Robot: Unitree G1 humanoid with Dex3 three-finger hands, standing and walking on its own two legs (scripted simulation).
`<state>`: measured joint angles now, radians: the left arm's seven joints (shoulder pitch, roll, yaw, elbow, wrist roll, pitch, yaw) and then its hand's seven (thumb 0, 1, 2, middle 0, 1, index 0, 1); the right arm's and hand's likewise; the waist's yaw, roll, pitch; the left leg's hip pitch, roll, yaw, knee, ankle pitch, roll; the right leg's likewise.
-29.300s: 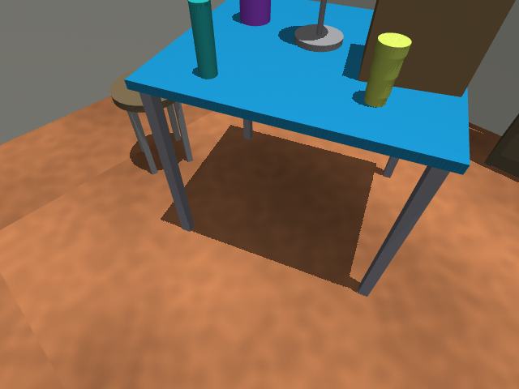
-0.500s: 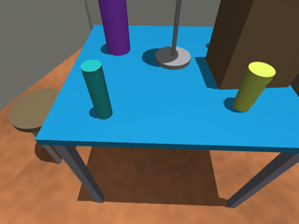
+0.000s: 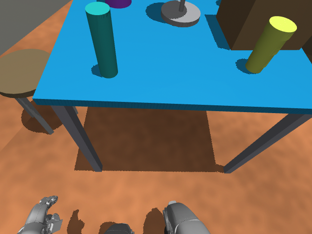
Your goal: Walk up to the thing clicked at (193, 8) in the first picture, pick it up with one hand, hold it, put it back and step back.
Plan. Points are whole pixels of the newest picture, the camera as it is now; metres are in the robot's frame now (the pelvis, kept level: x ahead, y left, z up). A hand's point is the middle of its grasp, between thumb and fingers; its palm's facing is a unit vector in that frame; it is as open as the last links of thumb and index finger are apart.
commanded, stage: step back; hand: left
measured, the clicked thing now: (104, 45) +0.55 +0.15 +0.11
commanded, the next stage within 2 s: none
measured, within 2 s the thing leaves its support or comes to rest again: neither
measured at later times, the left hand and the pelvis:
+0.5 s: hand out of the picture +0.04 +0.25 -0.13, palm faces -0.04 -0.92 -0.40, open 7.4 cm; pelvis -0.10 -0.01 +0.00, yaw -1 degrees
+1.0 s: hand out of the picture -0.17 +0.24 -0.15, palm faces -0.09 -0.91 -0.39, open 7.4 cm; pelvis -0.26 -0.03 -0.01, yaw -5 degrees
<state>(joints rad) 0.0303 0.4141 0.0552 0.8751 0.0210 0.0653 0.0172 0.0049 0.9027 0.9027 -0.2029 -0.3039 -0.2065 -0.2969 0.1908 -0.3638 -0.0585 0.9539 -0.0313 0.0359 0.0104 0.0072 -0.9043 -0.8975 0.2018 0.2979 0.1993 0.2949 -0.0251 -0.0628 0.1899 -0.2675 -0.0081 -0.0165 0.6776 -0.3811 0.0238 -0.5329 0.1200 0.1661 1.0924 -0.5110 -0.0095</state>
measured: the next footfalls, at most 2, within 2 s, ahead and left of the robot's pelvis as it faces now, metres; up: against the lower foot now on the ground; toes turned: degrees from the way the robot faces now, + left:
right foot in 0.22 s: -0.01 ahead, -0.13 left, +0.00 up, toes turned +0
left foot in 0.56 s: -0.09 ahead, +0.11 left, +0.00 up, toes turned -2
